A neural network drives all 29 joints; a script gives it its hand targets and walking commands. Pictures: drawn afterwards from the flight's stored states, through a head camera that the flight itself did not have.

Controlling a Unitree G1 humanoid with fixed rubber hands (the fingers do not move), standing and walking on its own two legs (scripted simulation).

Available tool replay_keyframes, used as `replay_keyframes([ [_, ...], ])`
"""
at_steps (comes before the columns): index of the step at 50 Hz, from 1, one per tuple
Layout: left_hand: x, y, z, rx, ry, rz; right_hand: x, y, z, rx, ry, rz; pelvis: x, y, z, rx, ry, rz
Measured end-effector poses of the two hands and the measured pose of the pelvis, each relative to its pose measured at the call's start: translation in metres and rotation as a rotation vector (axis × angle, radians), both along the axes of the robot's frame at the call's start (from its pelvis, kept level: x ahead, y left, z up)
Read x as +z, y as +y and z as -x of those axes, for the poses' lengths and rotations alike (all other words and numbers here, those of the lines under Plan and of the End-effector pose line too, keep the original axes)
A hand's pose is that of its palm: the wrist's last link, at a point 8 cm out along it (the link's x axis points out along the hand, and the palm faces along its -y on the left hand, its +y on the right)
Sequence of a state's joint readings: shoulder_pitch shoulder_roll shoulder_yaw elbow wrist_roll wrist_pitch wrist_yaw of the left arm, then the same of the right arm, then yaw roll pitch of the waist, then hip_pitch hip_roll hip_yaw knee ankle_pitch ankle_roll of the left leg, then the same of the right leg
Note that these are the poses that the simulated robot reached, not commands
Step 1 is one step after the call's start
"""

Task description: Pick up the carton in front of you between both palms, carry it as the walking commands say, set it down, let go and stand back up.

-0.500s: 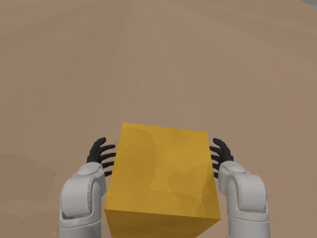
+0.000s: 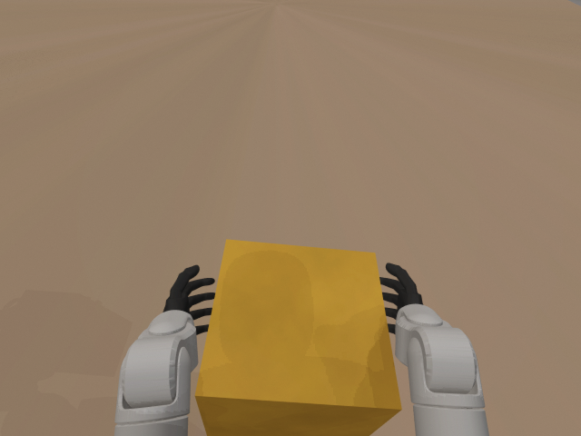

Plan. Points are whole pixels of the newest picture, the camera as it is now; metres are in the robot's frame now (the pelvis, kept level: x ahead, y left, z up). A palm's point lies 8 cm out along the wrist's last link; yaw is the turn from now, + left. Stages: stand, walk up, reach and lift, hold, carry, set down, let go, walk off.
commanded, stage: carry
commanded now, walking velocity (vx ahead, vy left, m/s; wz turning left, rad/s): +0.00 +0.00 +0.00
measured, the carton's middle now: (289, 352) +0.27 +0.01 -0.03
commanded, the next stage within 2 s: hold in 1.46 s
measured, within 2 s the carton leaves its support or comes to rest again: neither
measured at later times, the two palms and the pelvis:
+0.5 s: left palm (164, 353) +0.26 +0.17 +0.02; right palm (386, 344) +0.26 -0.12 +0.02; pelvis -0.03 +0.02 -0.01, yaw +0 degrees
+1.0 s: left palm (147, 379) +0.22 +0.18 +0.03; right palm (387, 368) +0.22 -0.11 +0.03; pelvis -0.07 +0.03 -0.01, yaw +1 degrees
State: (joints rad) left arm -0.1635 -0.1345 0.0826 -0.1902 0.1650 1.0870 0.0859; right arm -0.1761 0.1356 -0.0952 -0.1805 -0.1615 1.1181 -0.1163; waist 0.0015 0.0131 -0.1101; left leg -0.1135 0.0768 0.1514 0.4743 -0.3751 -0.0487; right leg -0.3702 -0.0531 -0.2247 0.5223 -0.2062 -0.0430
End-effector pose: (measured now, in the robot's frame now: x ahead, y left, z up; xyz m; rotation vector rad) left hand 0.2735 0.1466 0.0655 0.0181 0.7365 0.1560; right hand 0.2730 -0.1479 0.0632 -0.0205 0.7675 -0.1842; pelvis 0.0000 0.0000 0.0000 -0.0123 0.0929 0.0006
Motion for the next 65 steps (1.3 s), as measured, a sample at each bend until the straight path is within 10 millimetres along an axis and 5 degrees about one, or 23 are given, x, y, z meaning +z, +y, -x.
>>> replay_keyframes([
  [12, -0.017, 0.015, 0.003, -0.019, -0.039, -0.034, -0.016, 0.015, 0.0, 0.046, -0.041, 0.038, -0.004, 0.013, -0.001, 0.002, -0.023, 0.005],
  [23, -0.046, 0.024, 0.016, -0.038, -0.041, -0.047, -0.043, 0.022, 0.013, 0.076, -0.058, 0.034, -0.01, 0.02, 0.023, 0.006, -0.058, 0.006],
  [36, -0.032, 0.03, 0.035, -0.02, -0.1, -0.035, -0.029, 0.028, 0.03, 0.066, -0.12, 0.023, -0.008, 0.025, 0.048, 0.01, -0.068, 0.0],
  [65, -0.033, 0.039, 0.064, -0.022, -0.075, -0.042, -0.032, 0.036, 0.059, 0.07, -0.096, 0.023, -0.008, 0.033, 0.073, 0.01, -0.077, -0.007],
])
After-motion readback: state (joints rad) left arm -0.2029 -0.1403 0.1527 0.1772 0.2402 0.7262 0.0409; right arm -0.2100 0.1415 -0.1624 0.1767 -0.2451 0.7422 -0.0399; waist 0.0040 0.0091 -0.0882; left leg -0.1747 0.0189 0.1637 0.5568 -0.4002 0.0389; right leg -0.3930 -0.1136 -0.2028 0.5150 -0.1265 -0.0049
